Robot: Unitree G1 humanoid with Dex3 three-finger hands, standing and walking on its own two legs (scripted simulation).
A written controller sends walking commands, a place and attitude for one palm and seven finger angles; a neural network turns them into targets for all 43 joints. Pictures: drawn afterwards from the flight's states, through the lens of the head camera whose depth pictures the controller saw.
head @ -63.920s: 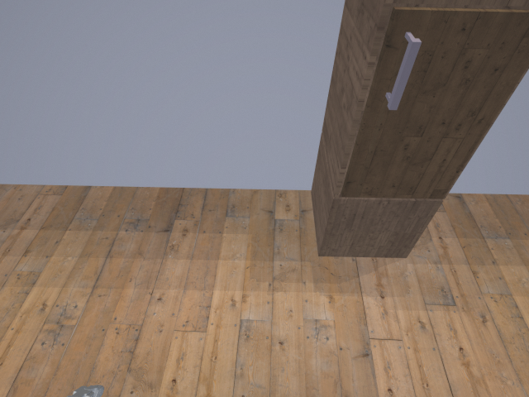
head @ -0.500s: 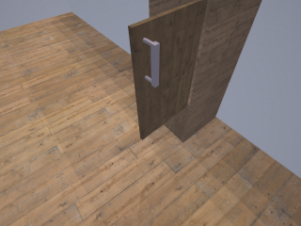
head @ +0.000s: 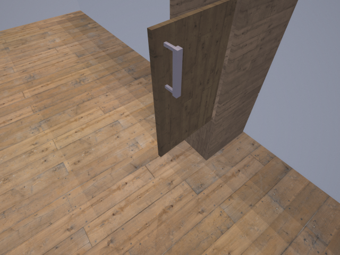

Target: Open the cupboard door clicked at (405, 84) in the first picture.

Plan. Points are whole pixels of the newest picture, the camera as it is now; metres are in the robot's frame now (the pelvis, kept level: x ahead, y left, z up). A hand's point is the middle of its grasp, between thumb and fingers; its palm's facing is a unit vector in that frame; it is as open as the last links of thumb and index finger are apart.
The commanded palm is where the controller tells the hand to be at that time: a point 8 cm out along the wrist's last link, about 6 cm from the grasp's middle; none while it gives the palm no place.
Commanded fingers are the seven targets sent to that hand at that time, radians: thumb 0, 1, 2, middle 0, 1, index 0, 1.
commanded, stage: look to check the result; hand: left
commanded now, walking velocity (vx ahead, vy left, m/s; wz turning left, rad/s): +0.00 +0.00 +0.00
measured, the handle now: (172, 71) +0.59 +0.02 +0.12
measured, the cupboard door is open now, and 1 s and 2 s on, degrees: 93 93 93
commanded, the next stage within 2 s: stand and wait in 0.40 s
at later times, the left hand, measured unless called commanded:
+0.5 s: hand out of the picture +0.07 +0.22 -0.16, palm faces +0.00 -0.95 -0.30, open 7.4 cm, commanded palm none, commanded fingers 0.00 0.90 0.90 -0.20 -0.30 -0.20 -0.30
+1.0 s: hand out of the picture +0.10 +0.22 -0.15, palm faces -0.01 -0.95 -0.32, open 7.4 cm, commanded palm none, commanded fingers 0.00 0.90 0.90 -0.20 -0.30 -0.20 -0.30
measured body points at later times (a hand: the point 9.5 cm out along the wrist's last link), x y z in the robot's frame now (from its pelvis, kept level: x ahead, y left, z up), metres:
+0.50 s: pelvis +0.01 -0.01 +0.00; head +0.03 -0.02 +0.45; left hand +0.07 +0.27 -0.14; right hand +0.07 -0.28 -0.15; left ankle +0.03 +0.11 -0.74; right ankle +0.00 -0.12 -0.74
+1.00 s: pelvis +0.03 -0.01 +0.01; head +0.05 -0.02 +0.45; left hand +0.10 +0.27 -0.13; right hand +0.10 -0.30 -0.14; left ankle +0.03 +0.11 -0.74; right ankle +0.00 -0.12 -0.74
